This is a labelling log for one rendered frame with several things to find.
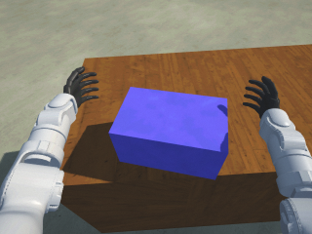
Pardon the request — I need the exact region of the pedestal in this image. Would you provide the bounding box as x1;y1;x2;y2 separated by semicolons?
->
59;44;312;233

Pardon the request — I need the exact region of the left robot hand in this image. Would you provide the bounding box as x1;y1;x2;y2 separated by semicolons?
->
63;66;99;108

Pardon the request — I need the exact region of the robot left upper arm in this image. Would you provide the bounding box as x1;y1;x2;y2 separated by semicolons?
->
0;162;64;234

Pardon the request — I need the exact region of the right robot hand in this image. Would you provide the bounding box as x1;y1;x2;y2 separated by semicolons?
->
243;76;280;119

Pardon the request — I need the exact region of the robot left forearm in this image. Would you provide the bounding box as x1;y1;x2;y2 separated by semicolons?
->
0;93;78;210

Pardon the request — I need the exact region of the carton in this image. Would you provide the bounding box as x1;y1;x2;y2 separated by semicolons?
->
108;87;229;180

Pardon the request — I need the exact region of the robot right forearm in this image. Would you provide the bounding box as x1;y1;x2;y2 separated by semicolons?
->
258;108;312;198

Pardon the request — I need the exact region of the robot right upper arm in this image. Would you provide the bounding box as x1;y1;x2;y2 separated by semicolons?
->
279;198;312;234

